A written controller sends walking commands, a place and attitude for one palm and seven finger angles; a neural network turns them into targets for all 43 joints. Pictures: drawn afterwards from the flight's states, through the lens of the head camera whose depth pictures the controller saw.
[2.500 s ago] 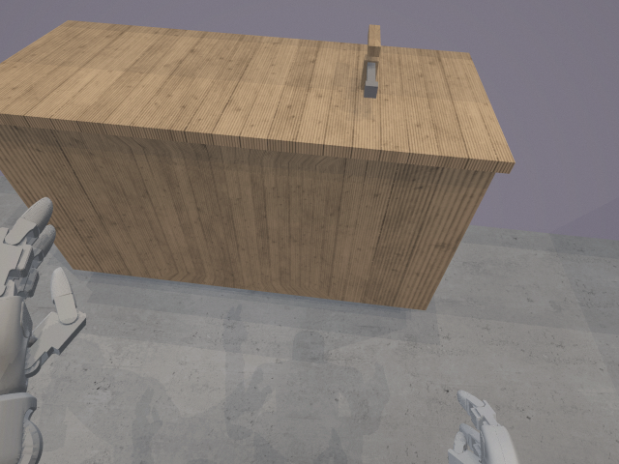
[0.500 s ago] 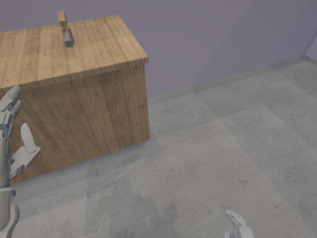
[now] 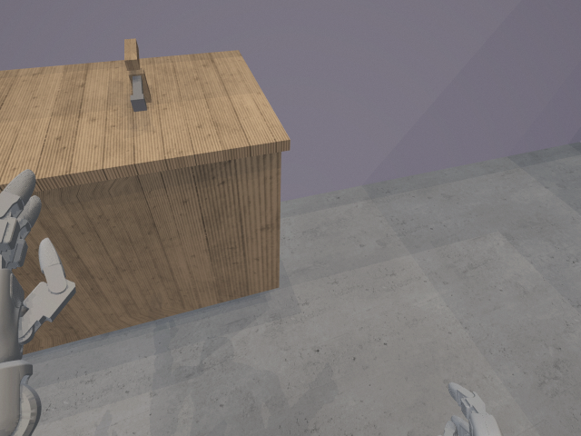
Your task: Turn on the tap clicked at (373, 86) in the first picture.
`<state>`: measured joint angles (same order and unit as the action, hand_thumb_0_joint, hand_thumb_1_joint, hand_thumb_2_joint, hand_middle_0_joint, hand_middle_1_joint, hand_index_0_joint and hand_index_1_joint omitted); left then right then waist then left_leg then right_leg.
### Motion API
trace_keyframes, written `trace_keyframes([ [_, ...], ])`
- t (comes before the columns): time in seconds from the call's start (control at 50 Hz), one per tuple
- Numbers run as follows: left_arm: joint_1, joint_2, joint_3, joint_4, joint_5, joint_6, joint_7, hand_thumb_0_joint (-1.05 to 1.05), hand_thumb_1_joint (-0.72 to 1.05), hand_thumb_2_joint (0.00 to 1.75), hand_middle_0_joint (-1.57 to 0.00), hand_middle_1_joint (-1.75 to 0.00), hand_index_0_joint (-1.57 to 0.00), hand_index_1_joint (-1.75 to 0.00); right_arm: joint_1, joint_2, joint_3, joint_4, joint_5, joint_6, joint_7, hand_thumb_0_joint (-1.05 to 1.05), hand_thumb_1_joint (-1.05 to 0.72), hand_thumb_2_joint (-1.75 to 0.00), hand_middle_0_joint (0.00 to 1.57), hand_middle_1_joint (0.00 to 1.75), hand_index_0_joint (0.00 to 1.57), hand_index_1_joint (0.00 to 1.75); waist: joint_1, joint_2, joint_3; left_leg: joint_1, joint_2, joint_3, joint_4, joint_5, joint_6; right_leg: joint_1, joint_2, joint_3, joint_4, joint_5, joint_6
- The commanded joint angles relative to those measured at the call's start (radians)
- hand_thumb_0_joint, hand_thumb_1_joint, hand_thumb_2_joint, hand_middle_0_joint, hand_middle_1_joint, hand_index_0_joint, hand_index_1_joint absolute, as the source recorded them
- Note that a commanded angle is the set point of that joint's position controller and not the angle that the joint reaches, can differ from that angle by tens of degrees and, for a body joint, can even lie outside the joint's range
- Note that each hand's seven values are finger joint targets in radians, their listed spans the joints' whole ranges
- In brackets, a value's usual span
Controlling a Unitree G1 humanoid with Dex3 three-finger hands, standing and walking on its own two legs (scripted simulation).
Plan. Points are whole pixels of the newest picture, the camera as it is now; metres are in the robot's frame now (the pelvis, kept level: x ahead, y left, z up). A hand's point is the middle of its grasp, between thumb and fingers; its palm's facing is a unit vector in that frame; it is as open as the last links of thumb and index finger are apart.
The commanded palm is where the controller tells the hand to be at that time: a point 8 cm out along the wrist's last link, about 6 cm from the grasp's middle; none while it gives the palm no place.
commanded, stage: take the last steps up to it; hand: left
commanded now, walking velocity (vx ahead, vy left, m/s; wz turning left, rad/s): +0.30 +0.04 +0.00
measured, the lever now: (138, 102) +0.75 +0.40 +0.08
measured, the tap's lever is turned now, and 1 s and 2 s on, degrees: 0 0 0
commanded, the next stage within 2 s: come to a stop and stand still in 1.20 s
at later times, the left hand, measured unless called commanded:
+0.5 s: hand (158, 205) +0.34 +0.20 +0.17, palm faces +0.40 -0.81 -0.43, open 7.4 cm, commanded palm +0.28 +0.25 +0.19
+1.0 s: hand (171, 137) +0.46 +0.21 +0.19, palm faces +0.39 -0.82 -0.43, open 7.4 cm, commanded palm +0.40 +0.27 +0.19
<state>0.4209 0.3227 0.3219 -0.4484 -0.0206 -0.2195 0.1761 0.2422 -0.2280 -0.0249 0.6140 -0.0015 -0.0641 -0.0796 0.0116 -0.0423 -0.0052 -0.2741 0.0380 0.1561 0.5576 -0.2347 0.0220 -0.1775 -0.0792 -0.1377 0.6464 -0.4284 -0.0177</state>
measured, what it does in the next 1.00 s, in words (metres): walks ahead: right foot, then left foot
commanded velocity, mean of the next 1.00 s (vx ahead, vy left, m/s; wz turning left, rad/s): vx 0.27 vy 0.06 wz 0.04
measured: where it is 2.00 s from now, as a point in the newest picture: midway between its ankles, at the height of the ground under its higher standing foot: (298, 425)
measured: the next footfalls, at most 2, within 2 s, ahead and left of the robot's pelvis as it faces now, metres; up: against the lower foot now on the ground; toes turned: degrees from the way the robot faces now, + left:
right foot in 0.34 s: +0.18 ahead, -0.12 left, +0.00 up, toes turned -9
left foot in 0.74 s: +0.28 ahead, +0.11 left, +0.00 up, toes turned +9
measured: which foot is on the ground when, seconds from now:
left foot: down 0.00-0.34, up 0.36-0.72, down 0.74-1.00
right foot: down 0.00-0.00, up 0.02-0.32, down 0.34-0.74, up 0.76-1.00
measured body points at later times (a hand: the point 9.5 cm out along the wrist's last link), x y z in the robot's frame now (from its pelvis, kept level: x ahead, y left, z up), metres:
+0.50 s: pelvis +0.12 -0.04 +0.01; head +0.15 -0.06 +0.45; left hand +0.31 +0.24 +0.19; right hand +0.27 -0.28 -0.11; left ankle +0.09 +0.10 -0.64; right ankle +0.14 -0.12 -0.73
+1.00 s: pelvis +0.24 -0.02 +0.01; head +0.27 -0.03 +0.46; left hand +0.43 +0.25 +0.21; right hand +0.41 -0.20 -0.09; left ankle +0.24 +0.10 -0.73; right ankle +0.27 -0.13 -0.70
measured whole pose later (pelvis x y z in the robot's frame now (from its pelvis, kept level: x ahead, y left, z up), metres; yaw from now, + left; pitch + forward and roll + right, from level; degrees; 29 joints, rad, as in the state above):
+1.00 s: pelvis +0.24 -0.02 +0.01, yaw +1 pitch +1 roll +0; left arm 0.48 0.36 0.35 -0.54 -0.03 -0.22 0.15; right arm 0.21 -0.11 0.04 0.61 0.00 -0.12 -0.04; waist -0.01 0.01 0.05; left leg -0.25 0.06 0.13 0.52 -0.27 0.00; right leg -0.43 -0.07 -0.10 0.81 -0.38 0.02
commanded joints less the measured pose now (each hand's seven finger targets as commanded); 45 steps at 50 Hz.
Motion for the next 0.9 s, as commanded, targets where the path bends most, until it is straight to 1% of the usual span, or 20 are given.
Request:
trace_keyframes([
  [0.0,-0.131,0.236,0.124,-0.272,0.009,-0.090,0.006,0.00,0.90,0.90,-0.20,-0.30,-0.20,-0.30,-0.089,-0.075,-0.011,-0.158,-0.009,-0.062,-0.003,0.00,-0.90,-0.90,0.20,0.30,0.20,0.30,-0.031,0.356,-0.062,0.316,0.371,-0.590,-0.274,0.135,0.233,-0.438,0.029,0.087,0.445,-0.172,0.015],
  [0.02,-0.136,0.250,0.133,-0.282,0.014,-0.082,0.004,0.00,0.90,0.90,-0.20,-0.30,-0.20,-0.30,-0.091,-0.065,-0.004,-0.153,-0.014,-0.066,0.002,0.00,-0.90,-0.90,0.20,0.30,0.20,0.30,-0.032,0.300,-0.027,0.272,0.384,-0.601,-0.285,0.130,0.254,-0.473,0.002,0.123,0.501,-0.154,0.018],
  [0.06,-0.112,0.220,0.132,-0.327,0.006,-0.075,0.003,0.00,0.90,0.90,-0.20,-0.30,-0.20,-0.30,-0.086,-0.076,-0.023,-0.142,0.003,-0.077,0.013,0.00,-0.90,-0.90,0.20,0.30,0.20,0.30,-0.021,0.221,-0.039,0.289,0.339,-0.438,-0.243,0.190,0.228,-0.502,-0.020,0.123,0.458,-0.102,0.026],
  [0.12,0.016,0.188,0.144,-0.318,-0.007,-0.067,0.003,0.00,0.90,0.90,-0.20,-0.30,-0.20,-0.30,-0.075,-0.081,-0.028,-0.139,0.007,-0.092,0.020,0.00,-0.90,-0.90,0.20,0.30,0.20,0.30,-0.016,0.227,-0.091,0.247,0.265,-0.263,-0.230,0.230,0.176,-0.403,-0.006,0.061,0.317,0.009,0.035],
  [0.2,0.048,0.181,0.156,-0.250,-0.019,-0.057,-0.002,0.00,0.90,0.90,-0.20,-0.30,-0.20,-0.30,-0.082,-0.076,-0.018,-0.140,0.004,-0.094,0.018,0.00,-0.90,-0.90,0.20,0.30,0.20,0.30,-0.029,0.243,-0.078,0.168,0.234,-0.158,-0.226,0.254,0.131,-0.261,0.030,-0.021,0.105,0.100,0.046],
  [0.28,-0.015,0.178,0.145,-0.155,-0.012,-0.042,-0.008,0.00,0.90,0.90,-0.20,-0.30,-0.20,-0.30,-0.107,-0.075,-0.018,-0.127,0.011,-0.077,0.001,0.00,-0.90,-0.90,0.20,0.30,0.20,0.30,-0.011,0.134,-0.105,0.033,0.179,-0.058,0.015,0.157,0.077,0.047,0.067,-0.061,-0.159,0.213,0.032],
  [0.3,-0.041,0.191,0.143,-0.148,-0.002,-0.042,-0.009,0.00,0.90,0.90,-0.20,-0.30,-0.20,-0.30,-0.107,-0.063,-0.020,-0.122,0.014,-0.073,0.002,0.00,-0.90,-0.90,0.20,0.30,0.20,0.30,-0.003,0.003,-0.122,-0.065,0.123,-0.014,0.227,0.059,0.053,0.140,-0.033,0.088,-0.215,0.202,-0.012],
  [0.32,-0.051,0.235,0.168,-0.141,0.007,-0.041,-0.005,0.00,0.90,0.90,-0.20,-0.30,-0.20,-0.30,-0.113,-0.038,-0.015,-0.133,0.013,-0.067,0.003,0.00,-0.90,-0.90,0.20,0.30,0.20,0.30,-0.005,-0.265,-0.135,-0.317,-0.009,0.007,0.505,-0.215,0.008,0.261,-0.262,0.515,-0.303,0.255,-0.122],
  [0.34,-0.064,0.255,0.190,-0.152,-0.001,-0.041,-0.003,0.00,0.90,0.90,-0.20,-0.30,-0.20,-0.30,-0.149,-0.058,-0.015,-0.143,0.007,-0.070,0.008,0.00,-0.90,-0.90,0.20,0.30,0.20,0.30,0.015,-0.279,-0.115,-0.403,-0.015,-0.116,0.674,-0.316,-0.007,0.227,-0.372,0.670,-0.374,0.254,-0.169],
  [0.38,-0.108,0.250,0.176,-0.182,-0.004,-0.058,-0.023,0.00,0.90,0.90,-0.20,-0.30,-0.20,-0.30,-0.141,-0.071,-0.027,-0.116,0.007,-0.067,0.017,0.00,-0.90,-0.90,0.20,0.30,0.20,0.30,-0.005,-0.173,-0.055,-0.389,0.042,-0.193,0.733,-0.221,-0.024,0.096,-0.338,0.606,-0.403,0.035,-0.160],
  [0.44,-0.031,0.236,0.181,-0.231,0.012,-0.091,-0.019,0.00,0.90,0.90,-0.20,-0.30,-0.20,-0.30,-0.151,-0.061,-0.009,-0.102,0.001,-0.043,0.023,0.00,-0.90,-0.90,0.20,0.30,0.20,0.30,-0.012,-0.049,-0.063,-0.361,0.063,-0.152,0.654,-0.115,-0.044,0.076,-0.263,0.310,-0.352,0.334,-0.143],
  [0.5,-0.040,0.249,0.191,-0.309,0.009,-0.108,-0.005,0.00,0.90,0.90,-0.20,-0.30,-0.20,-0.30,-0.149,-0.061,-0.019,-0.129,0.000,-0.046,0.020,0.00,-0.90,-0.90,0.20,0.30,0.20,0.30,-0.018,-0.056,-0.085,-0.245,0.070,-0.103,0.404,-0.071,-0.038,0.047,-0.236,0.177,-0.333,0.474,-0.126],
  [0.58,0.078,0.233,0.212,-0.303,-0.004,-0.097,0.017,0.00,0.90,0.90,-0.20,-0.30,-0.20,-0.30,-0.115,-0.058,-0.038,-0.159,-0.001,-0.053,0.017,0.00,-0.90,-0.90,0.20,0.30,0.20,0.30,0.007,-0.050,-0.125,-0.168,0.023,-0.016,0.140,-0.063,-0.023,0.146,-0.229,0.184,-0.276,0.563,-0.134],
  [0.66,0.049,0.198,0.180,-0.267,-0.015,-0.081,0.022,0.00,0.90,0.90,-0.20,-0.30,-0.20,-0.30,-0.078,-0.066,-0.043,-0.169,0.000,-0.045,0.012,0.00,-0.90,-0.90,0.20,0.30,0.20,0.30,-0.015,-0.056,-0.108,0.017,-0.007,0.024,-0.060,0.065,-0.021,0.059,-0.168,0.140,-0.195,0.369,-0.082],
  [0.7,-0.006,0.182,0.150,-0.260,-0.014,-0.086,0.017,0.00,0.90,0.90,-0.20,-0.30,-0.20,-0.30,-0.065,-0.097,-0.054,-0.174,0.009,-0.043,0.001,0.00,-0.90,-0.90,0.20,0.30,0.20,0.30,-0.039,0.116,-0.102,0.188,0.089,-0.130,-0.158,0.062,0.040,-0.110,-0.076,0.080,0.044,0.247,-0.021],
  [0.72,-0.032,0.180,0.150,-0.260,-0.020,-0.091,0.015,0.00,0.90,0.90,-0.20,-0.30,-0.20,-0.30,-0.073,-0.117,-0.056,-0.178,0.014,-0.044,0.004,0.00,-0.90,-0.90,0.20,0.30,0.20,0.30,-0.032,0.304,-0.109,0.294,0.276,-0.422,-0.204,0.162,0.133,-0.304,0.031,0.016,0.252,-0.042,0.026],
  [0.74,-0.051,0.201,0.153,-0.232,-0.011,-0.097,0.012,0.00,0.90,0.90,-0.20,-0.30,-0.20,-0.30,-0.081,-0.101,-0.045,-0.191,0.015,-0.050,0.011,0.00,-0.90,-0.90,0.20,0.30,0.20,0.30,-0.026,0.299,-0.088,0.265,0.362,-0.573,-0.264,0.191,0.209,-0.384,0.062,0.064,0.423,-0.217,0.021],
  [0.76,-0.056,0.230,0.163,-0.195,-0.005,-0.093,0.005,0.00,0.90,0.90,-0.20,-0.30,-0.20,-0.30,-0.092,-0.086,-0.029,-0.172,0.002,-0.058,0.008,0.00,-0.90,-0.90,0.20,0.30,0.20,0.30,-0.032,0.294,-0.058,0.226,0.380,-0.587,-0.286,0.152,0.224,-0.436,0.021,0.104,0.509,-0.185,0.022],
  [0.82,-0.090,0.199,0.123,-0.285,0.000,-0.088,-0.010,0.00,0.90,0.90,-0.20,-0.30,-0.20,-0.30,-0.089,-0.086,-0.037,-0.143,0.013,-0.074,0.017,0.00,-0.90,-0.90,0.20,0.30,0.20,0.30,-0.017,0.226,-0.050,0.209,0.301,-0.388,-0.223,0.228,0.209,-0.455,-0.016,0.110,0.447,-0.076,0.036],
  [0.88,-0.015,0.197,0.130,-0.356,-0.007,-0.073,-0.012,0.00,0.90,0.90,-0.20,-0.30,-0.20,-0.30,-0.090,-0.091,-0.029,-0.147,0.010,-0.092,0.026,0.00,-0.90,-0.90,0.20,0.30,0.20,0.30,-0.008,0.261,-0.095,0.129,0.227,-0.222,-0.217,0.278,0.154,-0.304,0.004,0.048,0.285,0.033,0.040],
])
